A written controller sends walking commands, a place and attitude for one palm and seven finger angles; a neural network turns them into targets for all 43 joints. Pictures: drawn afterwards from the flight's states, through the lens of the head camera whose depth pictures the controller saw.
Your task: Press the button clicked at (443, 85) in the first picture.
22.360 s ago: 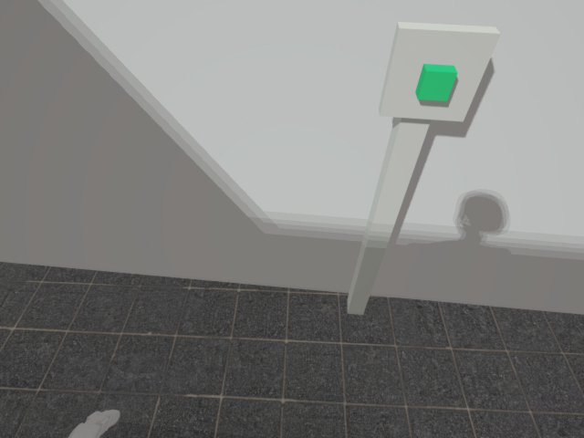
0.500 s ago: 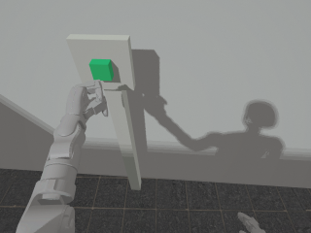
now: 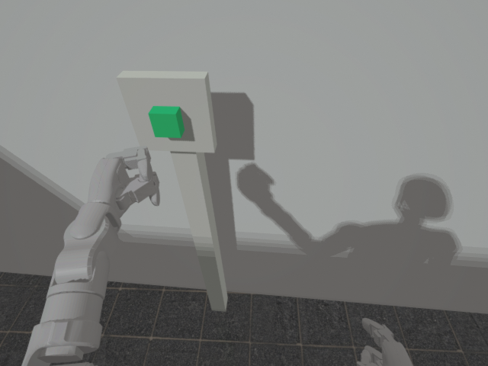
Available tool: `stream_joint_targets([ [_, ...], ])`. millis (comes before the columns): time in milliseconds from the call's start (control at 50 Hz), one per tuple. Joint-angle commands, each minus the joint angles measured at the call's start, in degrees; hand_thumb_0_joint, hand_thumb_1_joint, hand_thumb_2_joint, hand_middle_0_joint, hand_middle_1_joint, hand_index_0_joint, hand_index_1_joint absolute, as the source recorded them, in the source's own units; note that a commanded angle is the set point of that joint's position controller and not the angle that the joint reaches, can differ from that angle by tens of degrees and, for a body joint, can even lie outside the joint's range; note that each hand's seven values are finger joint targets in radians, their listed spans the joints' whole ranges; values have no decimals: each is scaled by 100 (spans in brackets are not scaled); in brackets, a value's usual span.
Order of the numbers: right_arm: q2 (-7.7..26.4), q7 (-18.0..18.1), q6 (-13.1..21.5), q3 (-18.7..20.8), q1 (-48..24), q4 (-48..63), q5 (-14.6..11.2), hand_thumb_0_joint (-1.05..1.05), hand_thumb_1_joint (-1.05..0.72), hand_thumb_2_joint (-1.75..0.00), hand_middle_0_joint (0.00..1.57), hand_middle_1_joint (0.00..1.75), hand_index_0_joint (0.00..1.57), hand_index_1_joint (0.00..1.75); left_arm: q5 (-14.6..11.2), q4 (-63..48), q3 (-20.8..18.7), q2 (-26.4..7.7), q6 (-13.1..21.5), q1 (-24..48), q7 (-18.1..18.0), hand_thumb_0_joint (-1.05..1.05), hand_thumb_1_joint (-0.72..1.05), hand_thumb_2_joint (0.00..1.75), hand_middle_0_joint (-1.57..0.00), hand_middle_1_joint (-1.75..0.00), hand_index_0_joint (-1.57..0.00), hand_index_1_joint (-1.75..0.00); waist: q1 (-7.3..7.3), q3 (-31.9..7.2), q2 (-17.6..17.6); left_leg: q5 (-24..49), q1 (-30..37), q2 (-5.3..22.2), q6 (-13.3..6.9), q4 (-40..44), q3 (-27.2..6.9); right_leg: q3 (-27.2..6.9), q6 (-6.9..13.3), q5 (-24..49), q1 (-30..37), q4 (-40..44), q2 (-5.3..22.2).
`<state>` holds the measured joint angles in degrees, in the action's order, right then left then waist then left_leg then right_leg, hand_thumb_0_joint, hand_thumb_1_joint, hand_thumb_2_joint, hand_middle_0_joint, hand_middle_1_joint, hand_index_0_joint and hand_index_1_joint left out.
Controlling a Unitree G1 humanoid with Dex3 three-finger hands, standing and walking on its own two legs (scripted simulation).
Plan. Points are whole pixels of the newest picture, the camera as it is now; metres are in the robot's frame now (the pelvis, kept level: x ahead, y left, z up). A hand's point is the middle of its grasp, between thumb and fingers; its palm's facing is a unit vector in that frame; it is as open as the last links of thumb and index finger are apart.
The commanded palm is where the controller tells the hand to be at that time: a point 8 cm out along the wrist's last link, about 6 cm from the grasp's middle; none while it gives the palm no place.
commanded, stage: draw the hand back to the body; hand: left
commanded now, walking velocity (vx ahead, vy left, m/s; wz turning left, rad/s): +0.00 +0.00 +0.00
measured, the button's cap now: (167, 121) +0.50 +0.18 +0.18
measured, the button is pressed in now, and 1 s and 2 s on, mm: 0 0 0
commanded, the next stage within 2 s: step back with the hand held close in 1.28 s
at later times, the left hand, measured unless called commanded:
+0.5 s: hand (99, 243) +0.24 +0.21 +0.15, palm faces +0.21 -0.96 -0.19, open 3.1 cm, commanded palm +0.20 +0.26 +0.17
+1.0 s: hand (33, 273) +0.19 +0.27 +0.17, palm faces +0.38 -0.85 -0.37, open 3.1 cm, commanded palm +0.13 +0.31 +0.18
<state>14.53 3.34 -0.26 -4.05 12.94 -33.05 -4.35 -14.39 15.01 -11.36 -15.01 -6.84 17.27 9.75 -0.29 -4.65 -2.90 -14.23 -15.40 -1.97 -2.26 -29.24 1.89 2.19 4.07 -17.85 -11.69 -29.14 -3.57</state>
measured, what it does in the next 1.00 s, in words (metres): stands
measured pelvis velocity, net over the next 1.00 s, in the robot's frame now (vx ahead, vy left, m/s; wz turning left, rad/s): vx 0.01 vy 0.03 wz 0.00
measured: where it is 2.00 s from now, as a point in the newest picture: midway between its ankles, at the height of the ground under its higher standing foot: outside the picture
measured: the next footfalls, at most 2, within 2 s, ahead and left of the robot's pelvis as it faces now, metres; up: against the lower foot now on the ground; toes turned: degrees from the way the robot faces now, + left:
none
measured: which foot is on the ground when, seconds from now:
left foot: down 0.00-1.00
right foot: down 0.00-1.00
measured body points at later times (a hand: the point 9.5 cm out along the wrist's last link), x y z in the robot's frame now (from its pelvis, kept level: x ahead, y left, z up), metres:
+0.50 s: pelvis -0.02 +0.02 +0.01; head -0.04 +0.00 +0.46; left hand +0.22 +0.26 +0.17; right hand +0.18 -0.20 -0.07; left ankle +0.01 +0.10 -0.74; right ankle -0.03 -0.07 -0.74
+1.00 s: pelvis +0.01 +0.03 +0.01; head -0.02 +0.01 +0.46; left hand +0.16 +0.31 +0.19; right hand +0.20 -0.19 -0.07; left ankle +0.01 +0.10 -0.74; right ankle -0.03 -0.07 -0.73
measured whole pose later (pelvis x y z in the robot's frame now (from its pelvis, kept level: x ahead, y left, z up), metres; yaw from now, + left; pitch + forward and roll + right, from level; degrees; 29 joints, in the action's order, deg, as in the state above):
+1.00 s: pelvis +0.01 +0.03 +0.01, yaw +0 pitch -4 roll -1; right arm 13.8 2.8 1.9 -1.8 11.3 -34.5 -0.3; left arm -4.6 -26.3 -15.2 -18.9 5.6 -30.4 -5.3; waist -3.7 -0.1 -3.9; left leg -12.3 -6.3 -3.3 -4.3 -22.6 2.2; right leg 1.4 1.8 -14.2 -1.2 -19.4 -2.4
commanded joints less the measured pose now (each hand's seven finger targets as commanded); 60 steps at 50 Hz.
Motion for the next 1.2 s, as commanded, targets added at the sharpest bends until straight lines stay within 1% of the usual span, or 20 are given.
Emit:
stream_joint_targets([
  [0, 657, 24, 308, 299, -944, 1095, -34, 0, -90, -90, 20, 30, 20, 30, -142, -1763, -519, -1113, 189, 1058, 162, 0, 90, 90, -130, -150, -130, -150, -224, -941, 554, 1261, 659, 76, -122, 131, -247, -392, -488, 2715, 261, 407, 362],
  [60, 672, 72, 384, 313, -984, 1088, -21, 0, -90, -90, 20, 30, 20, 30, -172, -2295, -496, -1134, 133, 1169, 150, 0, 90, 90, -130, -150, -130, -150, -131, -851, 501, 1069, 784, 90, -146, 144, -293, -407, -485, 2191, 73, 512, 325],
  [80, 654, 87, 425, 312, -1035, 1109, -23, 0, -90, -90, 20, 30, 20, 30, -180, -2569, -495, -1162, 149, 1194, 146, 0, 90, 90, -130, -150, -130, -150, -134, -846, 230, 1027, 872, 86, -141, 149, -295, -414, -452, 2010, -3, 548, 311],
  [160, 615, 168, 576, 266, -1072, 1044, 12, 0, -90, -90, 20, 30, 20, 30, -222, -3052, -398, -1102, 260, 1104, 149, 0, 90, 90, -130, -150, -130, -150, -66, -844, -84, 819, 1045, 92, -117, 212, -395, -386, -367, 1419, -131, 643, 273],
  [280, 639, 202, 699, 253, -1098, 979, -11, 0, -90, -90, 20, 30, 20, 30, -329, -2939, -413, -1026, 28, 171, 304, 0, 90, 90, -130, -150, -130, -150, -129, -539, 187, 535, 954, 113, -79, 345, -489, -291, -361, 1006, -208, 743, 246],
  [300, 527, 171, 760, 251, -1217, 975, 201, 0, -90, -90, 20, 30, 20, 30, 353, -3627, -351, -1359, 628, 92, -453, 0, 90, 90, -130, -150, -130, -150, -205, 174, 88, 329, 858, 123, -58, 527, -490, -443, -275, 670, -498, 1144, 330],
  [320, 562, 149, 755, 268, -1156, 794, 263, 0, -90, -90, 20, 30, 20, 30, 434, -3171, -365, -1175, 805, -546, -786, 0, 90, 90, -130, -150, -130, -150, -173, 390, 453, 134, 792, 177, -43, 579, -511, -420, -278, 335, -519, 1285, 332],
  [340, 530, 122, 712, 240, -1192, 818, 257, 0, -90, -90, 20, 30, 20, 30, 462, -3041, -97, -826, 849, -1000, -884, 0, 90, 90, -130, -150, -130, -150, -166, 533, 567, -17, 713, 195, -48, 653, -534, -407, -287, 165, -468, 1278, 355],
  [360, 529, 100, 654, 254, -1138, 824, 263, 0, -90, -90, 20, 30, 20, 30, 532, -3214, -108, -875, 926, -1184, -991, 0, 90, 90, -130, -150, -130, -150, -176, 351, 637, 12, 813, 227, -50, 727, -537, -403, -278, 199, -266, 1265, 359],
  [480, 456, 81, 592, 258, -1153, 784, 350, 0, -90, -90, 20, 30, 20, 30, 818, -4317, -324, -1200, 1428, -1236, -1421, 0, 90, 90, -130, -150, -130, -150, -186, -287, -305, 267, 1412, 256, -10, 998, -492, -389, -218, 541, 314, 1351, 335],
  [520, 484, 90, 617, 275, -1169, 712, 390, 0, -90, -90, 20, 30, 20, 30, 887, -4468, -483, -1384, 1513, -1380, -1513, 0, 90, 90, -130, -150, -130, -150, -208, -345, -119, 476, 1490, 266, -17, 994, -504, -396, -213, 677, 408, 1422, 307],
  [540, 451, 89, 618, 277, -1173, 722, 386, 0, -90, -90, 20, 30, 20, 30, 893, -4577, -459, -1305, 1543, -1513, -1532, 0, 90, 90, -130, -150, -130, -150, -211, -345, -273, 571, 1509, 274, -9, 1018, -503, -391, -201, 763, 478, 1390, 328],
  [640, 452, 42, 584, 316, -1184, 682, 390, 0, -90, -90, 20, 30, 20, 30, 924, -4430, -266, -939, 1560, -2495, -1530, 0, 90, 90, -130, -150, -130, -150, -202, 152, 32, 687, 1510, 324, 15, 1126, -544, -331, -208, 805, 370, 1450, 285],
  [780, 486, -34, 469, 402, -1111, 756, 424, 0, -90, -90, 20, 30, 20, 30, 942, -4846, -699, -1124, 1605, -3643, -1520, 0, 90, 90, -130, -150, -130, -150, -327, 133, 294, 1246, 1375, 339, 43, 1061, -538, -276, -207, 1264, 625, 1300, 276],
  [820, 504, -33, 491, 420, -1091, 761, 434, 0, -90, -90, 20, 30, 20, 30, 975, -5106, -945, -1370, 1642, -3752, -1545, 0, 90, 90, -130, -150, -130, -150, -357, 52, 88, 1355, 1411, 357, 64, 1005, -536, -302, -206, 1324, 622, 1322, 271],
  [840, 467, -26, 494, 422, -1071, 797, 424, 0, -90, -90, 20, 30, 20, 30, 956, -5268, -904, -1279, 1649, -3851, -1548, 0, 90, 90, -130, -150, -130, -150, -341, 0, -122, 1419, 1393, 359, 87, 993, -541, -296, -205, 1372, 668, 1246, 300],
  [980, 472, -26, 551, 449, -941, 849, 412, 0, -90, -90, 20, 30, 20, 30, 951, -5525, -1160, -1336, 1602, -4665, -1590, 0, 90, 90, -130, -150, -130, -150, -366, 85, -161, 1893, 1371, 395, 168, 857, -556, -267, -214, 1601, 587, 1186, 276],
  [1040, 514, -33, 561, 474, -917, 812, 419, 0, -90, -90, 20, 30, 20, 30, 990, -5467, -898, -1122, 1561, -4458, -1576, 0, 90, 90, -130, -150, -130, -150, -271, 269, -65, 1860, 1418, 408, 145, 856, -564, -269, -234, 1518, 390, 1211, 281],
  [1100, 526, -1, 559, 482, -884, 790, 434, 0, -90, -90, 20, 30, 20, 30, 1011, -5369, -921, -1163, 1548, -4341, -1622, 0, 90, 90, -130, -150, -130, -150, -278, 271, 118, 1620, 1389, 401, 116, 896, -587, -249, -234, 1359, 372, 1218, 282],
  [1180, 494, 41, 558, 453, -940, 791, 439, 0, -90, -90, 20, 30, 20, 30, 1001, -5398, -1011, -1256, 1558, -4285, -1657, 0, 90, 90, -130, -150, -130, -150, -327, 201, 38, 1364, 1346, 365, 92, 927, -578, -287, -218, 1242, 463, 1260, 303],
])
